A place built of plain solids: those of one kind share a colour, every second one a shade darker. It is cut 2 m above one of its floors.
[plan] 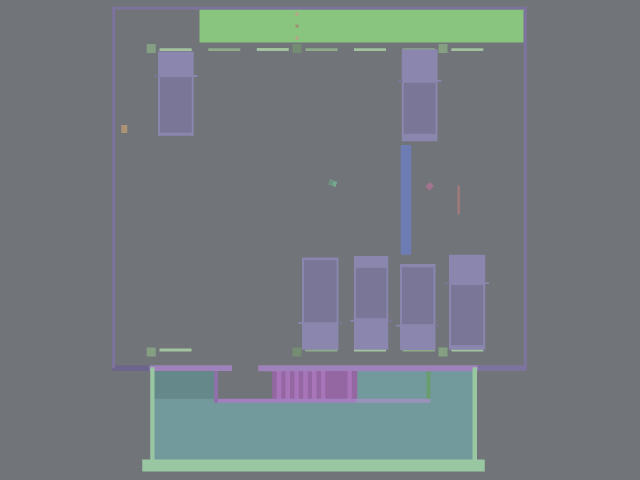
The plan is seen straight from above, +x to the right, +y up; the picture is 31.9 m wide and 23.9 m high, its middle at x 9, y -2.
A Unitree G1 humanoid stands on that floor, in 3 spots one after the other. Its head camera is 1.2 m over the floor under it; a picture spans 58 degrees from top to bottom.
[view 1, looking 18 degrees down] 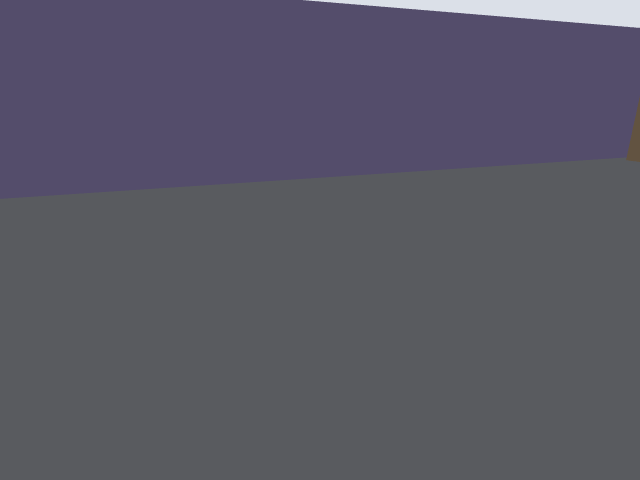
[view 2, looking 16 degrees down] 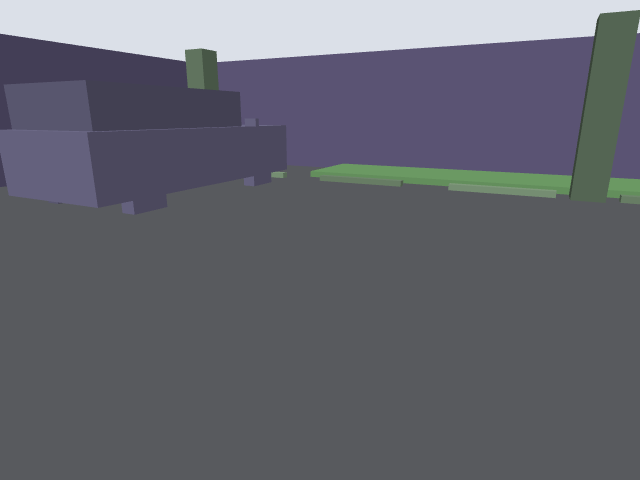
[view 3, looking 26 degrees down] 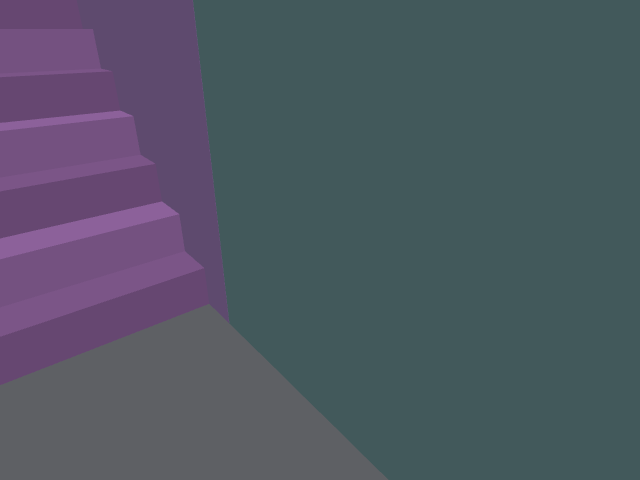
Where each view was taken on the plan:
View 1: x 5.27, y -5.83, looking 159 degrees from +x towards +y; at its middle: ground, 3.88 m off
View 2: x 7.21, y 0.00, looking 117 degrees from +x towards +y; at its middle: ground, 4.35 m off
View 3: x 4.92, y -9.21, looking -39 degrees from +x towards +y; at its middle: paving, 1.21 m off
